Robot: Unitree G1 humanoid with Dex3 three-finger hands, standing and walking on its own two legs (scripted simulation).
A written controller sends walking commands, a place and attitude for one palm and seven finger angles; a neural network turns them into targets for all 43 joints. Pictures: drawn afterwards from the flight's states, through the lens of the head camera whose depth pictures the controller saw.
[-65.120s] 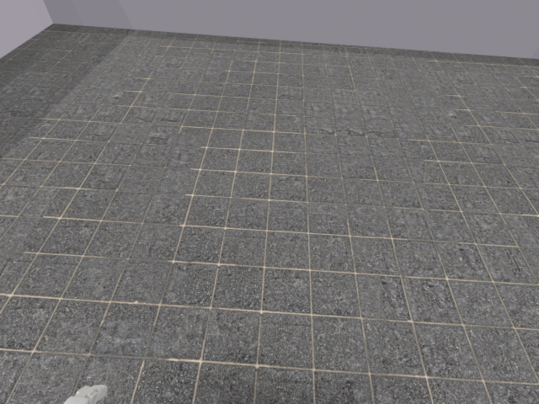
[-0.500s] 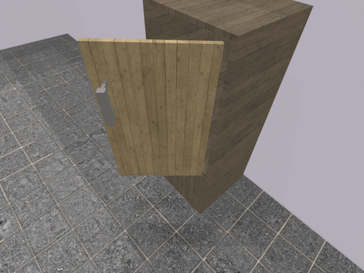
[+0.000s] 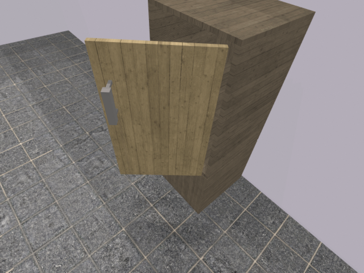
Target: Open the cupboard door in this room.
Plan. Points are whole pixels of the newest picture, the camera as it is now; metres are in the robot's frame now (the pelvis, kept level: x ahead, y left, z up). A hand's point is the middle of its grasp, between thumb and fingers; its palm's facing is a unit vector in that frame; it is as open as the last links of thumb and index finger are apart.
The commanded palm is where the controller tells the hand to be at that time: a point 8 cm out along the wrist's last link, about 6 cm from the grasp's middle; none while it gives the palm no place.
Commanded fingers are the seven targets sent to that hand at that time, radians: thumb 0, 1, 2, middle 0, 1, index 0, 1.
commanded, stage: come to a stop and stand still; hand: left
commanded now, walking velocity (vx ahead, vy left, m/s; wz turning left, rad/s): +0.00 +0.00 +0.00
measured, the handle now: (111, 102) +0.55 +0.24 +0.06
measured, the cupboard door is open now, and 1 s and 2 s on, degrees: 50 50 50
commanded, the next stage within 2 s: look again from close up in 0.42 s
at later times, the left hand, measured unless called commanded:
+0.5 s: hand out of the picture -0.03 +0.16 -0.18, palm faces +0.05 -0.99 -0.13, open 7.4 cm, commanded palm none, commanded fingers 0.00 0.90 0.90 -0.20 -0.30 -0.20 -0.30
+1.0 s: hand out of the picture -0.06 +0.16 -0.17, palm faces +0.05 -0.99 -0.16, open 7.4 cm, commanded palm none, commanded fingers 0.00 0.90 0.90 -0.20 -0.30 -0.20 -0.30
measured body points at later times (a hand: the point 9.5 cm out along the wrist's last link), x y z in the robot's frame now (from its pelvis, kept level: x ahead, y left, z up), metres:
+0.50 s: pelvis -0.01 +0.02 +0.00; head -0.02 +0.03 +0.45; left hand -0.03 +0.21 -0.16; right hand -0.02 -0.20 -0.15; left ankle +0.00 +0.08 -0.74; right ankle +0.00 -0.13 -0.74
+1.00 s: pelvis -0.03 +0.01 +0.00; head -0.02 +0.01 +0.45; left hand -0.06 +0.21 -0.16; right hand -0.05 -0.20 -0.16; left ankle +0.00 +0.08 -0.74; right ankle +0.00 -0.13 -0.74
